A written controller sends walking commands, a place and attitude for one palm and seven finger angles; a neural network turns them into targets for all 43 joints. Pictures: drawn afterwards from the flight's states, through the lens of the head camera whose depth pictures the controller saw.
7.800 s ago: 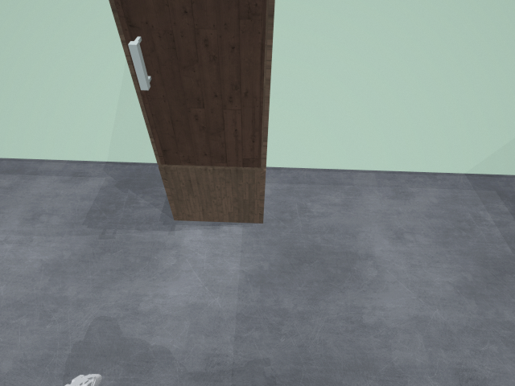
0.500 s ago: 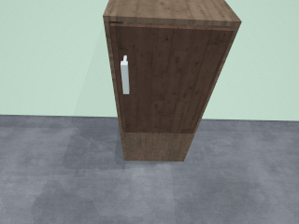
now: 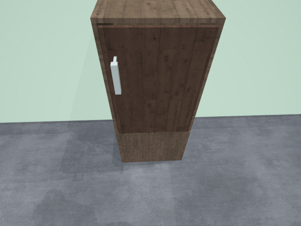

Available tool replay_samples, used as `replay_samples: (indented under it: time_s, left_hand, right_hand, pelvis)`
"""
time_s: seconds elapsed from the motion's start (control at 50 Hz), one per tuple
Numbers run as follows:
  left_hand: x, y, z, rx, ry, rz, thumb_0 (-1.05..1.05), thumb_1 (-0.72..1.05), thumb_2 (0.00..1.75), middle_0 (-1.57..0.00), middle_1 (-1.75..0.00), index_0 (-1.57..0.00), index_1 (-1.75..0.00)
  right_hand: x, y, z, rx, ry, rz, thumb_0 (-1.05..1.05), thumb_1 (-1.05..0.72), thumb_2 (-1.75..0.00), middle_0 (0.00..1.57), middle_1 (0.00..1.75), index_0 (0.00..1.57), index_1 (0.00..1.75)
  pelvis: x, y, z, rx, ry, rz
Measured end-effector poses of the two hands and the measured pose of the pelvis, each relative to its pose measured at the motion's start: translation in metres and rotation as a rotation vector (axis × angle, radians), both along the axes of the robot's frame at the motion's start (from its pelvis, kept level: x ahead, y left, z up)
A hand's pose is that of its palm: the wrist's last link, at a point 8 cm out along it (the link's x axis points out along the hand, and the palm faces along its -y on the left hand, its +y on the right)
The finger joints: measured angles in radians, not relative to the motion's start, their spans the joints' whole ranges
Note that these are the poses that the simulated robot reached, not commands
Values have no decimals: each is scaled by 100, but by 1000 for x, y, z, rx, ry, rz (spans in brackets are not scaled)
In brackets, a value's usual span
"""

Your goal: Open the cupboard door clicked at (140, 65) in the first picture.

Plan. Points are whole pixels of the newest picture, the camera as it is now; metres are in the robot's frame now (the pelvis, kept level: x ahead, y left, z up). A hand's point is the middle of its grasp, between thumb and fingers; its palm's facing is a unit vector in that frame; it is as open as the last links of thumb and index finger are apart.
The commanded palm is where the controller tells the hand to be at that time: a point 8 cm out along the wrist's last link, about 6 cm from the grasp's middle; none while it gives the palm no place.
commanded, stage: look again from close up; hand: left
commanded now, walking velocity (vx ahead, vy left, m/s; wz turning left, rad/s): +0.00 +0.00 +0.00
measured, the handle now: (116, 75) +0.61 +0.16 +0.05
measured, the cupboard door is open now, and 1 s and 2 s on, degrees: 0 0 0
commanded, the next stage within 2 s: shuffle to correct the standing spot in 0.54 s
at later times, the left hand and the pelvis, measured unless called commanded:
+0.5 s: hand out of the picture +0.01 +0.18 -0.19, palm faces +0.05 -0.98 -0.18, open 7.4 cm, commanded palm none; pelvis +0.00 +0.01 -0.01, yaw +1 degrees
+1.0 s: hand out of the picture -0.06 +0.16 -0.19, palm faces +0.08 -0.98 -0.16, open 7.4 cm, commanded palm none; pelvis +0.00 +0.00 -0.01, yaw +2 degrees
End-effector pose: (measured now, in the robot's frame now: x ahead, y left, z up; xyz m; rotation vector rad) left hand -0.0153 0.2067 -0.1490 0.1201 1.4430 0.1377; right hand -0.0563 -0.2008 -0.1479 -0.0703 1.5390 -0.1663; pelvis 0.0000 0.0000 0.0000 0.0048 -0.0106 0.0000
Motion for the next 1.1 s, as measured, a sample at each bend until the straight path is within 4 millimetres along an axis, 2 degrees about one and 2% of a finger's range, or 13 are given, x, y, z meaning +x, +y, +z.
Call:
replay_samples:
  time_s: [0.1, 0.26, 0.38, 0.54, 0.66, 0.8, 0.98, 1.1]
  left_hand:
    - [-5, -4, 0, 3, 15, 1, 1, 91, 89, -20, -30, -20, -30]
    - [1, 3, -6, 9, -45, 10, 1, 91, 89, -20, -30, -20, -30]
    - [11, 15, -9, 17, -101, 13, 1, 91, 89, -20, -30, -20, -30]
    - [14, 29, -8, 23, -137, 4, 1, 91, 89, -20, -30, -20, -30]
    - [7, 37, -6, 28, -137, 3, 1, 91, 89, -20, -30, -20, -30]
    - [-13, 37, -8, 22, -85, 14, 1, 91, 89, -20, -30, -20, -30]
    - [-46, 10, -7, -2, 9, 58, 1, 91, 89, -20, -30, -20, -30]
    - [-55, -11, -19, -48, 63, 97, 1, 91, 89, -20, -30, -20, -30]
  right_hand:
    - [6, 2, -2, 11, -6, 7, 1, -91, -90, 20, 30, 20, 29]
    - [52, -6, -8, -26, -147, 79, 2, -93, -90, 20, 30, 20, 29]
    - [82, -16, -2, -68, -239, 102, 3, -94, -90, 20, 30, 20, 29]
    - [105, -15, 10, -84, -328, 127, 1, -92, -90, 20, 30, 20, 29]
    - [104, -12, 13, -82, -328, 140, 1, -91, -90, 20, 30, 20, 29]
    - [85, -13, 10, -83, -270, 127, 1, -91, -90, 21, 30, 20, 29]
    - [59, -31, 4, -84, -177, 94, 1, -91, -90, 21, 30, 20, 29]
    - [67, -35, 4, -104, -161, 101, 1, -91, -90, 20, 30, 20, 29]
  pelvis:
    - [2, -1, -1, -6, 8, 2]
    - [4, 6, -9, -19, -4, 21]
    - [2, 10, -11, -14, -14, 18]
    - [-3, 14, -9, -16, -16, 14]
    - [-8, 16, -7, -18, -16, 16]
    - [-10, 16, -7, -12, -2, 29]
    - [-1, -1, -8, -21, 11, 30]
    - [14, -6, -14, -35, 1, 41]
